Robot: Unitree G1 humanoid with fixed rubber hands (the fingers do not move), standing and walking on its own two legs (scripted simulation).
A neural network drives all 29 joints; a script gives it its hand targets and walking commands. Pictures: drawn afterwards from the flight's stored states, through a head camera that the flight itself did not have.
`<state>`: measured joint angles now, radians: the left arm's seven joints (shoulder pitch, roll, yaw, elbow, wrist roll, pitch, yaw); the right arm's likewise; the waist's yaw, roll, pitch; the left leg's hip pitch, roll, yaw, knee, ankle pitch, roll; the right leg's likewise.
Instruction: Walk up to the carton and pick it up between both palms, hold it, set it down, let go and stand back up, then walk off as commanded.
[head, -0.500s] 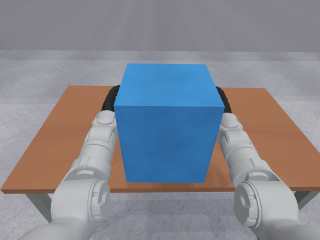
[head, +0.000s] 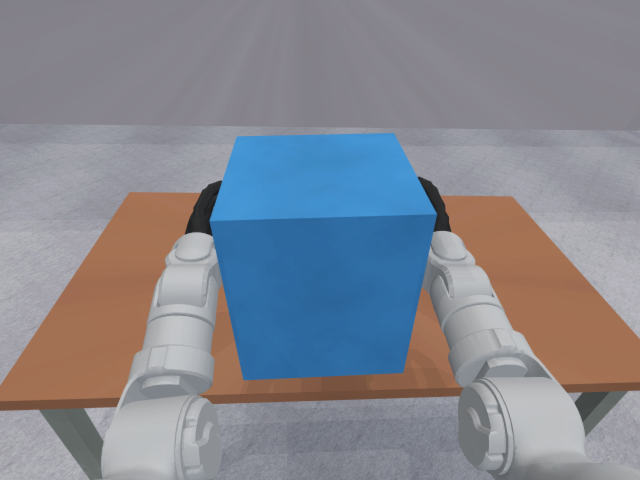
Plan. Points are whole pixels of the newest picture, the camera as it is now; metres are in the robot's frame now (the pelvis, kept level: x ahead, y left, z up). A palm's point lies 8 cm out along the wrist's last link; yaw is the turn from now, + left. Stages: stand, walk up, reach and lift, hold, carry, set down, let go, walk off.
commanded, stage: reach and lift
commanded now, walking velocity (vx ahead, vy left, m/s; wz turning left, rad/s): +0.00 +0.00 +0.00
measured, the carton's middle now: (319, 254) +0.37 +0.01 +0.16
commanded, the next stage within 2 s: hold in 0.30 s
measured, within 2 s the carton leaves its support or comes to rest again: neither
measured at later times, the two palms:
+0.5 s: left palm (208, 233) +0.38 +0.15 +0.18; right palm (439, 233) +0.37 -0.15 +0.19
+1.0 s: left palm (198, 225) +0.37 +0.16 +0.20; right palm (438, 225) +0.37 -0.14 +0.20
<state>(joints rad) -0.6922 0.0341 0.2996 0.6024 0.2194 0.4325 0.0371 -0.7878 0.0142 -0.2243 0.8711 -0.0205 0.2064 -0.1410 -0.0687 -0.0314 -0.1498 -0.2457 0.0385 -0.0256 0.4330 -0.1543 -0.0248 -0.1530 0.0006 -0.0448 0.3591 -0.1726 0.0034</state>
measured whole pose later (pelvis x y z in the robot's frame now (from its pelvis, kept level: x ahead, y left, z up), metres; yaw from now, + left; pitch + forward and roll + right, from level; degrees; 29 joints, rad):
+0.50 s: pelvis +0.00 +0.00 +0.00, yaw +0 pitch -2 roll -2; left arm -0.69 0.01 0.30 0.52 0.22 0.48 0.05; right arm -0.77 0.01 -0.22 0.80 0.01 0.23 -0.13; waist -0.08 -0.03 -0.13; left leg -0.25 0.04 -0.03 0.43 -0.15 -0.02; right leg -0.15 0.00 -0.04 0.36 -0.17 0.01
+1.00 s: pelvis +0.00 +0.00 +0.00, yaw +0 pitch -3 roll -2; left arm -0.67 0.01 0.30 0.34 0.23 0.60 0.02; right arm -0.75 0.00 -0.16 0.66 0.08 0.32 -0.16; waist -0.08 -0.03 -0.13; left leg -0.24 0.04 -0.03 0.43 -0.15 -0.02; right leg -0.14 0.00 -0.04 0.36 -0.17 0.01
